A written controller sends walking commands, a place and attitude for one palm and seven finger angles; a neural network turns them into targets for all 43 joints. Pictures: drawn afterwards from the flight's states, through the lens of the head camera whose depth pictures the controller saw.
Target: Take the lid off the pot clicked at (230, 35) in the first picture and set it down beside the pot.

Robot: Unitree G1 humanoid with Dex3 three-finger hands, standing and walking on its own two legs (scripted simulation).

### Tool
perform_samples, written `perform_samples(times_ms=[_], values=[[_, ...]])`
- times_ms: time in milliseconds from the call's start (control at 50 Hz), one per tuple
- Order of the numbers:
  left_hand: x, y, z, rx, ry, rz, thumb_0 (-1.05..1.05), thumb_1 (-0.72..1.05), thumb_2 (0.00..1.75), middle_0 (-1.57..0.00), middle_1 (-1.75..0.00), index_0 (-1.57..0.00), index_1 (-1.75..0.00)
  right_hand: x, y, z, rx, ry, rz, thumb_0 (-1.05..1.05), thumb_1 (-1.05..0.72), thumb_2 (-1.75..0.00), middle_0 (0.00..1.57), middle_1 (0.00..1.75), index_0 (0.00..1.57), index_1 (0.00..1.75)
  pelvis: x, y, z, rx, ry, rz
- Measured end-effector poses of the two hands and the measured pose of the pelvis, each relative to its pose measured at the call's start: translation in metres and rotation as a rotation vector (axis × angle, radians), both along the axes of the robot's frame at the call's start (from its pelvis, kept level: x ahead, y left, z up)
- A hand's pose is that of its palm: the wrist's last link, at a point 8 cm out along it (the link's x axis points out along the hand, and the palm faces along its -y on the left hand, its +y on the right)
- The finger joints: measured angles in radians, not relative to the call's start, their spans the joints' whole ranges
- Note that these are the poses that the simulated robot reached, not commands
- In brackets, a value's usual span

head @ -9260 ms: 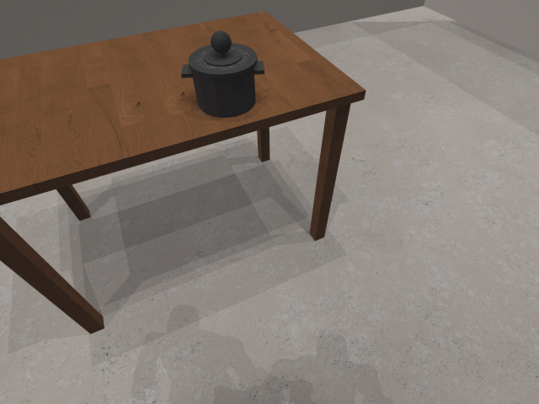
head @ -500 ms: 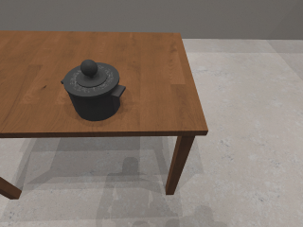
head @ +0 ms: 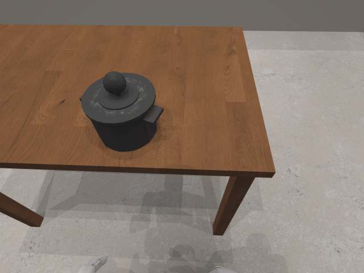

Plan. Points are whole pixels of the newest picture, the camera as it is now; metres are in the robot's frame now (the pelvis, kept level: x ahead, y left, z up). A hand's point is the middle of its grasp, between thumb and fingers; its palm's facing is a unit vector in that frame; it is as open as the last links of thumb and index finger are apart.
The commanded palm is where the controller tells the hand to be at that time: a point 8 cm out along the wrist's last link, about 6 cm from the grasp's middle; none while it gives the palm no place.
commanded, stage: come to a stop and stand still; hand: left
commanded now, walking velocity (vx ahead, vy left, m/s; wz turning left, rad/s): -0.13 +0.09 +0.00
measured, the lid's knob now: (114, 82) +0.47 +0.17 +0.15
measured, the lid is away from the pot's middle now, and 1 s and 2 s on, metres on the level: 0.00 0.00 0.00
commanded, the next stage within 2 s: look again from close up in 1.54 s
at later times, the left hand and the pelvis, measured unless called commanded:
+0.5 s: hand out of the picture +0.03 +0.23 -0.16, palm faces +0.03 -0.96 -0.29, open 7.3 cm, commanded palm none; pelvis -0.01 +0.03 +0.00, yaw -2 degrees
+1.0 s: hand out of the picture +0.07 +0.21 -0.16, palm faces -0.02 -0.98 -0.22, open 7.3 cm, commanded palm none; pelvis +0.03 +0.03 +0.01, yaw -2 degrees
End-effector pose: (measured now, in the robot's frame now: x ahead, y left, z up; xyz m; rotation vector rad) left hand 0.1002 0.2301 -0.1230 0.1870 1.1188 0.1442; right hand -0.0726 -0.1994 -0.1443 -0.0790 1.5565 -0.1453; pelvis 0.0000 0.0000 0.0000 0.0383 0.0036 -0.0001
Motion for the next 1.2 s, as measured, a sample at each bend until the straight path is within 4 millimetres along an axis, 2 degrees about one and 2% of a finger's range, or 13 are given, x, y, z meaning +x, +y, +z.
perform_samples(times_ms=[40,100,200,300,400,500,580,660,760,880,1060,1200], values=[[0.012,-0.007,-0.001,0.010,-0.032,-0.004,0.00,0.91,0.90,-0.20,-0.30,-0.20,-0.30,0.011,-0.008,-0.009,0.001,-0.001,-0.013,0.00,-0.90,-0.90,0.21,0.30,0.20,0.30,0.004,-0.004,-0.005,-0.002,-0.007,0.009],[0.013,-0.015,0.001,0.012,-0.028,-0.010,0.00,0.91,0.90,-0.20,-0.30,-0.20,-0.30,0.037,-0.020,-0.011,-0.021,-0.044,-0.024,0.00,-0.90,-0.90,0.21,0.30,0.20,0.30,0.004,-0.008,-0.002,0.001,-0.014,0.014],[-0.009,-0.018,-0.002,0.002,0.033,-0.004,0.00,0.91,0.90,-0.20,-0.30,-0.20,-0.30,0.089,-0.034,0.000,-0.053,-0.194,-0.009,0.00,-0.91,-0.90,0.20,0.30,0.20,0.30,-0.004,-0.009,0.004,0.016,-0.012,-0.007],[-0.034,0.000,-0.008,0.008,0.070,0.017,-0.01,0.92,0.90,-0.20,-0.30,-0.20,-0.30,0.120,-0.036,0.010,-0.082,-0.326,0.029,0.00,-0.91,-0.90,0.20,0.30,0.20,0.30,-0.009,-0.002,0.002,-0.002,-0.018,-0.019],[-0.060,0.027,-0.008,0.033,0.101,0.030,0.00,0.92,0.90,-0.20,-0.30,-0.20,-0.30,0.132,-0.023,0.012,-0.089,-0.416,0.059,0.00,-0.91,-0.90,0.20,0.30,0.20,0.30,-0.008,0.018,-0.002,-0.019,-0.040,-0.018],[-0.082,0.051,0.001,0.066,0.138,0.043,0.00,0.91,0.90,-0.20,-0.30,-0.20,-0.30,0.133,-0.003,0.008,-0.044,-0.421,0.085,0.00,-0.91,-0.90,0.20,0.30,0.20,0.30,-0.008,0.030,-0.001,-0.021,-0.028,-0.027],[-0.098,0.060,0.005,0.082,0.184,0.056,0.00,0.91,0.90,-0.20,-0.30,-0.20,-0.30,0.129,0.006,0.005,-0.029,-0.393,0.086,0.00,-0.92,-0.90,0.20,0.30,0.20,0.30,-0.006,0.035,0.001,-0.018,-0.015,-0.031],[-0.104,0.061,0.005,0.075,0.232,0.058,0.00,0.91,0.90,-0.20,-0.30,-0.20,-0.30,0.121,0.008,0.004,-0.032,-0.350,0.077,0.00,-0.92,-0.90,0.20,0.30,0.20,0.30,0.000,0.038,0.003,-0.018,-0.004,-0.035],[-0.095,0.052,0.002,0.044,0.258,0.046,0.00,0.91,0.90,-0.20,-0.30,-0.20,-0.30,0.108,0.010,0.004,-0.037,-0.285,0.060,0.00,-0.91,-0.90,0.20,0.30,0.20,0.30,0.011,0.040,0.006,-0.020,0.001,-0.038],[-0.065,0.036,-0.004,0.003,0.231,0.022,0.00,0.91,0.90,-0.20,-0.30,-0.20,-0.30,0.101,0.013,0.005,-0.039,-0.225,0.042,0.00,-0.91,-0.90,0.20,0.30,0.20,0.30,0.022,0.038,0.008,-0.023,-0.004,-0.039],[-0.023,0.031,-0.005,0.001,0.184,-0.008,0.01,0.93,0.90,-0.20,-0.30,-0.20,-0.30,0.105,0.014,0.007,-0.045,-0.195,0.015,0.01,-0.91,-0.90,0.20,0.30,0.20,0.30,0.037,0.034,0.010,-0.027,-0.005,-0.044],[-0.007,0.028,-0.004,0.001,0.171,-0.015,0.00,0.92,0.90,-0.20,-0.30,-0.20,-0.30,0.113,0.011,0.007,-0.050,-0.192,0.008,0.01,-0.91,-0.90,0.20,0.30,0.20,0.30,0.046,0.031,0.010,-0.028,-0.006,-0.048]])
